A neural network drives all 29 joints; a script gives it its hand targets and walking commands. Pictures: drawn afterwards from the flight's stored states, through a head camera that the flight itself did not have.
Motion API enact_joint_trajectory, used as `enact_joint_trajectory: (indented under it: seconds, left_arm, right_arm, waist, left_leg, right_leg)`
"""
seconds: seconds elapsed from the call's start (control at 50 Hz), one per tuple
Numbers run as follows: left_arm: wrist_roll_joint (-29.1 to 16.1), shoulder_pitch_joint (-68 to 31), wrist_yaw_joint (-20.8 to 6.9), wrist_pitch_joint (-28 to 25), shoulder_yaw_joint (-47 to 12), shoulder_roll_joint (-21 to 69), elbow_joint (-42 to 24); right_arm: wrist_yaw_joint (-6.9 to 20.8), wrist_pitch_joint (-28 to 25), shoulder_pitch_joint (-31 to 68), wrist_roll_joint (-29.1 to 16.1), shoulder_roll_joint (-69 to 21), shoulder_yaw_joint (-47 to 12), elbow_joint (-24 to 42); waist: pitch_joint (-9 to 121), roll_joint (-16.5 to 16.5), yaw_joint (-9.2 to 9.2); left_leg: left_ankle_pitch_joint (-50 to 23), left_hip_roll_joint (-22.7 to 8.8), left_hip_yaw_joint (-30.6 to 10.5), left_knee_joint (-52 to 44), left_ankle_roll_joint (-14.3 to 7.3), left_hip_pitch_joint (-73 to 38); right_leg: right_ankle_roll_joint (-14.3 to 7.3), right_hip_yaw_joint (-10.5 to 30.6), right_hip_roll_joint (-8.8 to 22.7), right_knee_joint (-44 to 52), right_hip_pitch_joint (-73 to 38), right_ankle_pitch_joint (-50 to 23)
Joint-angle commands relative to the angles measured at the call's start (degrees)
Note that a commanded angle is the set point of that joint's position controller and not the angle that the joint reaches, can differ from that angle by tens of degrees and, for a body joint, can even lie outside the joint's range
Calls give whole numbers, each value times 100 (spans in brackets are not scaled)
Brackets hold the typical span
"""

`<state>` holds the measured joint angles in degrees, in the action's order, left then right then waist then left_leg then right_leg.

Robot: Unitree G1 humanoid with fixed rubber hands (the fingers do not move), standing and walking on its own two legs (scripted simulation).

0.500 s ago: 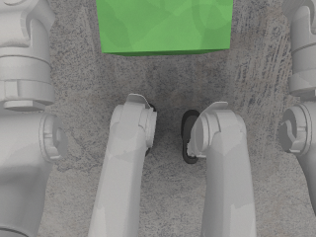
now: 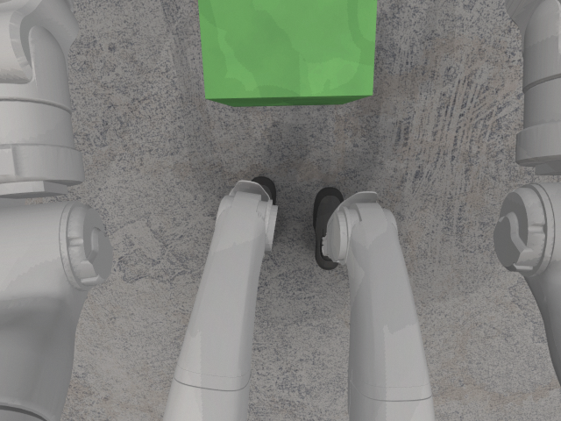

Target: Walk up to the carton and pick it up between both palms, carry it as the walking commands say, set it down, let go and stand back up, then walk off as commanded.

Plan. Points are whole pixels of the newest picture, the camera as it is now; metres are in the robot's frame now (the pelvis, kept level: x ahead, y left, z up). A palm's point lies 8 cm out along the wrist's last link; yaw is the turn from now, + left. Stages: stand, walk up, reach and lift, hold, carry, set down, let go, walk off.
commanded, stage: set down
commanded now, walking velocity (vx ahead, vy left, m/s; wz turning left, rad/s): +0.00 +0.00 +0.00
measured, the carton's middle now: (287, 39) +0.55 +0.05 -0.43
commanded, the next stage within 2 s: let go in 0.30 s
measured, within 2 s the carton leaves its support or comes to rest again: neither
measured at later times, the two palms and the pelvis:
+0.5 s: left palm out of the picture +0.52 +0.26 -0.02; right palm out of the picture +0.56 -0.16 -0.01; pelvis +0.04 +0.01 +0.10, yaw -1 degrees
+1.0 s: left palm out of the picture +0.35 +0.26 +0.10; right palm out of the picture +0.39 -0.19 +0.10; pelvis +0.10 +0.02 +0.17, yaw +0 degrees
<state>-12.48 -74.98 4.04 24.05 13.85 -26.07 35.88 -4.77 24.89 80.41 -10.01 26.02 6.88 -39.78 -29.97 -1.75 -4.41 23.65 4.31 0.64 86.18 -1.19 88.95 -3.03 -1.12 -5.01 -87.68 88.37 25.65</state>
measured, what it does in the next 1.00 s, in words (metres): rises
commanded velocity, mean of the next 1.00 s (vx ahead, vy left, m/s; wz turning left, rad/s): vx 0.00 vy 0.00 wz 0.00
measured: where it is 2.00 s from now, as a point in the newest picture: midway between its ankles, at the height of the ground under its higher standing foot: (291, 237)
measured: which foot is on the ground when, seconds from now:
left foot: down 0.00-1.00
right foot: down 0.00-1.00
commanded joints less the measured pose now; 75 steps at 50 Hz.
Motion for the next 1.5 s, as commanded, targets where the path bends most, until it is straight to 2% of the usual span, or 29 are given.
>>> enact_joint_trajectory:
  seconds: [0.0, 0.14, 0.16, 0.2, 0.24, 0.3, 0.34, 0.42, 0.48, 0.56, 0.6, 0.64, 0.68, 0.7, 0.74, 0.78, 0.82, 0.86, 0.9, 0.94, 1.0, 1.08, 1.14, 1.24, 1.32, 1.38, 1.48]
  left_arm:
    - [70, -1588, -59, -313, 273, -1161, -1114]
    - [197, -1212, -156, -588, 341, -1025, -1037]
    - [227, -1185, -163, -628, 366, -1002, -892]
    - [353, -1176, -220, -780, 472, -742, -168]
    - [436, -1191, -251, -1022, 483, -567, -229]
    - [643, -946, -307, -1275, 473, -262, 242]
    - [812, -746, -353, -1385, 496, -224, 208]
    - [1146, -58, -503, -1459, 458, -327, 166]
    - [1340, 981, -621, -1499, 286, -407, -326]
    - [1428, 2453, -625, -1462, 27, -455, -1824]
    - [1322, 2993, -606, -1446, -112, -329, -2399]
    - [1164, 3626, -582, -1440, -263, -163, -2674]
    - [1068, 3534, -557, -1513, -288, -157, -2925]
    - [1058, 3667, -545, -1562, -287, -121, -2950]
    - [1084, 4447, -553, -1646, -297, -15, -2875]
    - [1049, 4973, -613, -1734, -377, 192, -2484]
    - [1031, 5346, -688, -1842, -506, 516, -1986]
    - [1091, 5960, -757, -1962, -672, 850, -1568]
    - [1149, 6391, -796, -2014, -814, 1027, -1176]
    - [1238, 6727, -800, -2031, -832, 1036, -1043]
    - [1343, 6983, -795, -2037, -797, 882, -1139]
    - [1466, 7354, -769, -2131, -695, 699, -1707]
    - [1502, 7636, -767, -2131, -664, 701, -1872]
    - [1402, 8082, -840, -2105, -778, 737, -2034]
    - [1328, 8213, -875, -2067, -911, 731, -2136]
    - [1312, 8129, -877, -1992, -956, 701, -2160]
    - [1369, 8314, -853, -1809, -903, 657, -1908]
  right_arm:
    - [12, -299, 2035, 60, 1046, 259, 1090]
    - [94, -527, 1594, 103, 933, 248, 1015]
    - [116, -564, 1531, 129, 925, 276, 874]
    - [209, -713, 1421, 297, 768, 383, 101]
    - [286, -940, 1439, 336, 640, 354, 229]
    - [341, -1190, 1180, 531, 428, 366, -173]
    - [302, -1292, 907, 635, 342, 451, -167]
    - [125, -1341, 152, 951, 187, 731, -77]
    - [-39, -1355, -896, 1169, -16, 826, 507]
    - [-135, -1340, -2324, 1095, -228, 549, 2009]
    - [-128, -1359, -2860, 953, -372, 455, 2661]
    - [-104, -1407, -3497, 890, -370, 442, 3081]
    - [-94, -1494, -3466, 857, -285, 530, 3352]
    - [-65, -1548, -3570, 844, -341, 488, 3466]
    - [-3, -1648, -4539, 929, -377, 455, 3532]
    - [75, -1730, -5237, 1030, -466, 452, 3117]
    - [167, -1818, -5676, 1096, -653, 429, 2451]
    - [274, -1931, -6314, 1163, -885, 308, 1849]
    - [393, -2017, -6691, 1169, -1046, 230, 1422]
    - [484, -2059, -6977, 1227, -1138, 217, 1176]
    - [575, -2079, -7088, 1302, -1149, 168, 1123]
    - [612, -2197, -7387, 1322, -1021, 88, 1623]
    - [642, -2259, -7705, 1282, -940, 66, 1946]
    - [722, -2276, -8374, 1147, -890, -45, 2395]
    - [781, -2195, -8778, 1051, -942, -148, 2475]
    - [832, -2112, -8813, 964, -959, -224, 2426]
    - [836, -1966, -8908, 943, -930, -265, 2339]
  waist:
    - [12233, -5, -270]
    - [11955, -58, -370]
    - [11765, -51, -368]
    - [10709, -64, -390]
    - [10798, -95, -412]
    - [10305, -175, -339]
    - [10279, -172, -238]
    - [10301, 44, -77]
    - [10964, 184, -18]
    - [11681, 258, -100]
    - [11599, 355, -102]
    - [11336, 466, -84]
    - [10541, 566, -62]
    - [10148, 501, -66]
    - [9681, 256, -19]
    - [8917, 110, 32]
    - [7796, 128, 116]
    - [6667, 183, 197]
    - [5576, 259, 266]
    - [4865, 312, 306]
    - [4099, 294, 324]
    - [3806, 183, 260]
    - [3530, 182, 201]
    - [3399, 60, 297]
    - [3257, 43, 455]
    - [3123, 163, 470]
    - [2870, 144, 453]
  left_leg:
    - [-2101, -33, -58, -1306, 122, -4132]
    - [-2812, -67, -110, -2113, 94, -4825]
    - [-2790, -83, -125, -2226, 91, -4877]
    - [-2460, -158, -193, -2488, 127, -4615]
    - [-2777, -146, -234, -2582, 146, -4954]
    - [-2858, -163, -281, -2669, 159, -4864]
    - [-2994, -162, -290, -2753, 175, -5032]
    - [-3057, -172, -270, -3006, 179, -5321]
    - [-3495, -168, -293, -3176, 149, -6083]
    - [-4151, -171, -482, -3403, 73, -7776]
    - [-4427, -252, -625, -3469, 55, -8477]
    - [-4892, -352, -770, -3530, 94, -9125]
    - [-5560, -413, -945, -3528, 83, -9503]
    - [-5475, -457, -1023, -3624, 68, -9491]
    - [-5207, -477, -995, -3855, 94, -9322]
    - [-4871, -490, -941, -4055, 99, -8932]
    - [-4518, -525, -941, -4226, 102, -8551]
    - [-3801, -564, -909, -4497, 126, -8230]
    - [-2627, -550, -774, -4830, 152, -7736]
    - [-1737, -530, -633, -5163, 185, -7443]
    - [-1017, -521, -511, -5599, 186, -7369]
    - [-1163, -505, -394, -5986, 178, -7829]
    - [-1330, -460, -337, -6153, 148, -8091]
    - [-1489, -410, -247, -6265, 66, -8379]
    - [-1598, -394, -240, -6263, 7, -8496]
    - [-1613, -387, -236, -6246, 24, -8535]
    - [-1834, -331, -234, -6154, 7, -8580]
  right_leg:
    - [158, 488, 53, 1310, -4273, -1687]
    - [244, 602, 76, 2107, -5031, -2438]
    - [263, 591, 81, 2224, -4986, -2377]
    - [279, 550, 154, 2527, -4422, -1898]
    - [307, 501, 137, 2670, -4460, -2120]
    - [322, 467, 145, 2838, -4194, -2092]
    - [354, 454, 126, 2997, -4217, -2188]
    - [404, 423, 106, 3251, -4444, -2348]
    - [426, 391, 72, 3400, -5080, -2813]
    - [433, 378, 11, 3661, -5803, -3052]
    - [424, 376, 34, 3791, -5796, -2932]
    - [402, 390, 63, 3948, -5738, -2872]
    - [397, 465, 34, 4128, -5065, -2641]
    - [391, 472, 54, 4211, -4943, -2400]
    - [398, 461, 92, 4372, -5413, -2431]
    - [403, 469, 154, 4519, -5645, -2380]
    - [377, 485, 203, 4680, -5379, -2122]
    - [328, 453, 286, 4898, -5242, -1803]
    - [263, 363, 358, 5092, -5233, -1387]
    - [215, 308, 401, 5325, -5561, -1050]
    - [184, 300, 418, 5704, -6168, -681]
    - [241, 355, 471, 6099, -7087, -880]
    - [264, 400, 519, 6304, -7440, -1055]
    - [269, 469, 557, 6531, -8000, -1329]
    - [273, 493, 558, 6573, -8239, -1628]
    - [268, 497, 552, 6537, -8243, -1685]
    - [310, 518, 576, 6464, -8333, -2036]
